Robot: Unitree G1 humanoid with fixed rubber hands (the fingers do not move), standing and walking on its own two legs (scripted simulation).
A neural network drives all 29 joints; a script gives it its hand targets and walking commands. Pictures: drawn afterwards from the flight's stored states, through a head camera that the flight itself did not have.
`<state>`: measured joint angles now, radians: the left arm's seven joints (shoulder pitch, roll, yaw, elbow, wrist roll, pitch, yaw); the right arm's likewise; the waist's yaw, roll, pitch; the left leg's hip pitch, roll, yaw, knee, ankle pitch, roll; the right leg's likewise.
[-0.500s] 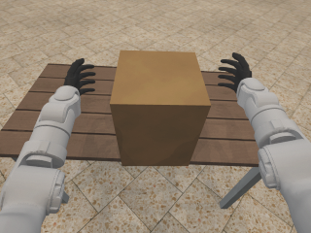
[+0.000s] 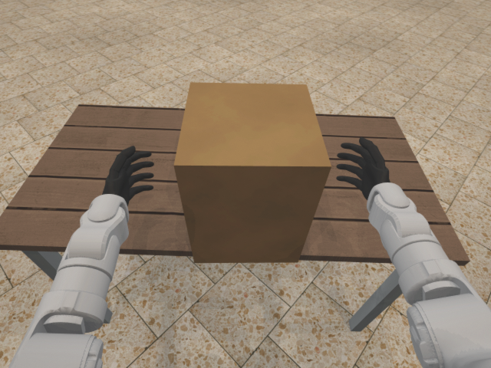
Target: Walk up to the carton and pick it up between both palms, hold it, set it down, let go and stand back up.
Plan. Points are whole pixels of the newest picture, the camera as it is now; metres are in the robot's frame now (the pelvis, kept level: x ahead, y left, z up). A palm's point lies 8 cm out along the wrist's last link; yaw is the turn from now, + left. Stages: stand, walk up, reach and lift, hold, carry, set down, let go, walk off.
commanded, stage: set down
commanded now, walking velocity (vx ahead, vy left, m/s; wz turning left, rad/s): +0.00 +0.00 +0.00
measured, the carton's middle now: (247, 178) +0.48 -0.01 +0.03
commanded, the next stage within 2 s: let go in 1.88 s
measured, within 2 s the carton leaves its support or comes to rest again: neither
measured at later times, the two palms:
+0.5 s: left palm (113, 248) +0.31 +0.22 +0.04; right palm (372, 235) +0.33 -0.22 +0.04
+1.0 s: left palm (109, 296) +0.25 +0.23 -0.02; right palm (375, 279) +0.27 -0.22 -0.01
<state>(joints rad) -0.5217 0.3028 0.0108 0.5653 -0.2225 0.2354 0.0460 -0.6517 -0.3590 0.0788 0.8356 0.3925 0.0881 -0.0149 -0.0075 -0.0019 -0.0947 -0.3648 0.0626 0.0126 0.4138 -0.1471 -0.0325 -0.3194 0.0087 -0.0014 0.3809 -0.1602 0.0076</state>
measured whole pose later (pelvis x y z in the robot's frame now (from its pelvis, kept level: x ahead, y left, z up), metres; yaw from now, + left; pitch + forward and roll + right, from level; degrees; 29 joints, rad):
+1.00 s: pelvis +0.02 +0.00 +0.00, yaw +0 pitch +3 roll -1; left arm 0.05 0.22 0.00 0.53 -0.18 -0.24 0.04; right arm -0.05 -0.26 0.07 0.67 0.35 -0.29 0.02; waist -0.01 -0.01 -0.03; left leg -0.27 0.05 0.01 0.40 -0.17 -0.03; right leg -0.22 0.00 0.00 0.35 -0.18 0.01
